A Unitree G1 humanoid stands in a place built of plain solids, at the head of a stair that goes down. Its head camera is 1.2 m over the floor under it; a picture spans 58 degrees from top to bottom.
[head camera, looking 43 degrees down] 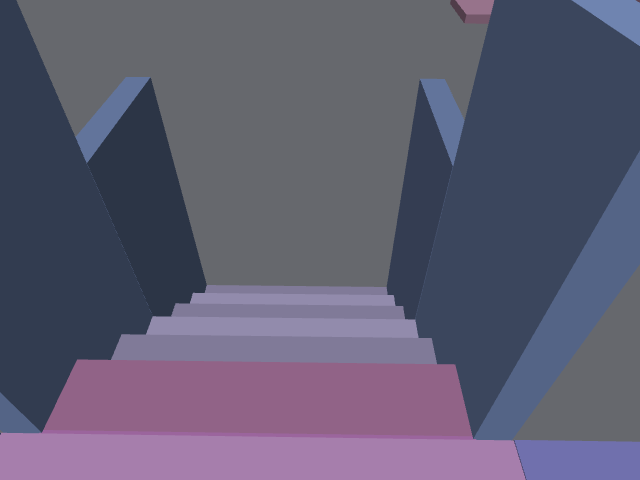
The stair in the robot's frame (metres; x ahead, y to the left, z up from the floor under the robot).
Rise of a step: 0.19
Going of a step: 0.23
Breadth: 1.20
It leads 1 degrees to the right of straight ahead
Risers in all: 6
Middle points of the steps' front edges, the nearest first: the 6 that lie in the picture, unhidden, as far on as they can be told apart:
0.73 0.17 0.00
0.96 0.17 -0.19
1.19 0.16 -0.38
1.42 0.16 -0.57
1.64 0.16 -0.77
1.87 0.15 -0.96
